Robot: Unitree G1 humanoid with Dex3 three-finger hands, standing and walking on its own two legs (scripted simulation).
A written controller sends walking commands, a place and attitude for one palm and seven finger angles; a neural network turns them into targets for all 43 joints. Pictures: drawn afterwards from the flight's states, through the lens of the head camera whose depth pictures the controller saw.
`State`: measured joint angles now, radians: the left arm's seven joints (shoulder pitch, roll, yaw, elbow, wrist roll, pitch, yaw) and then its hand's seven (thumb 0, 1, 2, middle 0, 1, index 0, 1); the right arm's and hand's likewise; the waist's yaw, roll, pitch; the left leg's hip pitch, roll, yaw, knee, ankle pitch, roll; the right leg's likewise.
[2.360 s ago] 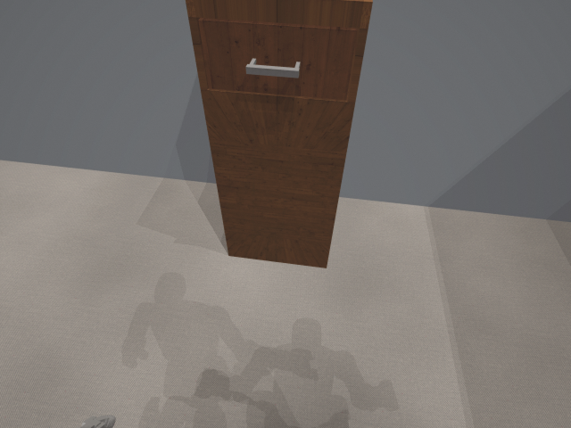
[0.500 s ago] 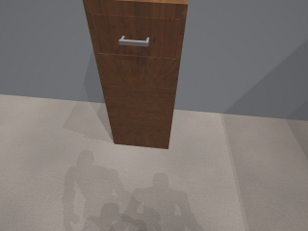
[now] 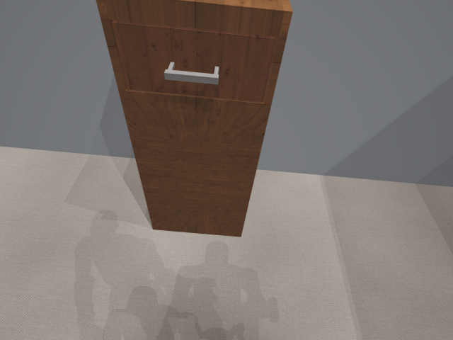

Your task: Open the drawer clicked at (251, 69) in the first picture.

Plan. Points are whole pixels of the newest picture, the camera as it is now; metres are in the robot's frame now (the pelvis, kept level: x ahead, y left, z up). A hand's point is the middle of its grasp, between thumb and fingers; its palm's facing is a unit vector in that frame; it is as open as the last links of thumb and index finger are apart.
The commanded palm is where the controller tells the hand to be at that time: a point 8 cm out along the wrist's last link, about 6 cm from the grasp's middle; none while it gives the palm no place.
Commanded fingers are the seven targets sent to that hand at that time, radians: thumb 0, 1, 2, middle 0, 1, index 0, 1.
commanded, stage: take the last steps up to it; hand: left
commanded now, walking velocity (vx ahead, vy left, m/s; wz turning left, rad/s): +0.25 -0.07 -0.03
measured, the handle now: (193, 72) +0.68 +0.15 +0.12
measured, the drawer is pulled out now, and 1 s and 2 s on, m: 0.00 0.00 0.00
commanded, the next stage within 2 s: come to a stop and stand still in 0.28 s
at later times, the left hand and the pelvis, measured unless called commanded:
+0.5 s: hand (180, 292) +0.24 +0.11 -0.15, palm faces +0.00 -0.98 -0.20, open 7.3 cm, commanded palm none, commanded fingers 0.00 0.90 0.90 -0.20 -0.30 -0.20 -0.30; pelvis +0.15 -0.05 +0.01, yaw -1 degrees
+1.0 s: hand out of the picture +0.13 +0.21 -0.17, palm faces +0.11 -0.98 -0.18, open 7.4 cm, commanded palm none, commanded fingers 0.00 0.90 0.90 -0.20 -0.30 -0.20 -0.30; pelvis +0.12 +0.02 +0.02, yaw +1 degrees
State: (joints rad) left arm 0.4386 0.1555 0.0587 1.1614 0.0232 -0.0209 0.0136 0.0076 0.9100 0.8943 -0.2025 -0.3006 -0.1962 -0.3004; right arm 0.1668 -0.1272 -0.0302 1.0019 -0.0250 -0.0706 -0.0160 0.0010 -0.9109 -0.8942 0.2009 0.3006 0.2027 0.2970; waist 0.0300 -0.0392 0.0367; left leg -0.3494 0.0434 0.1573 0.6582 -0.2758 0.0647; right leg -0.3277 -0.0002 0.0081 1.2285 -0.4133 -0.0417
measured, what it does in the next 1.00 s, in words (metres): walks ahead: right foot, then left foot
